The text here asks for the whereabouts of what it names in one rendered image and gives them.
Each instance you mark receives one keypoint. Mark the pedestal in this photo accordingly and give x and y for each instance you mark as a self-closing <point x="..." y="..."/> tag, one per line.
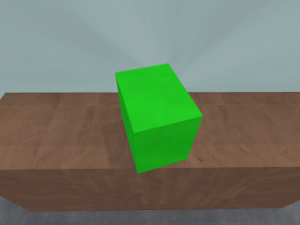
<point x="69" y="151"/>

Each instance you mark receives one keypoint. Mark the carton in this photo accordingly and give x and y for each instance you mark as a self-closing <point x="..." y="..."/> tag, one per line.
<point x="160" y="118"/>

